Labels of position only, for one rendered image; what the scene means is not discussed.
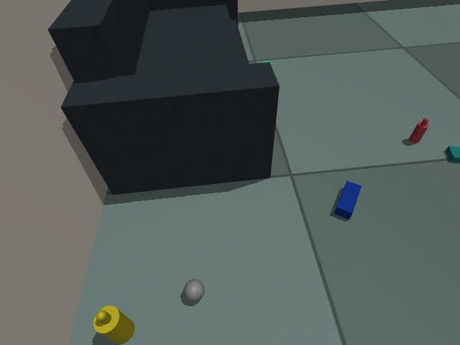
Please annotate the sofa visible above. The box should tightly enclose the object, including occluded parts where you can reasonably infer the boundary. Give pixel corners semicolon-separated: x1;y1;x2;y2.
48;0;280;195

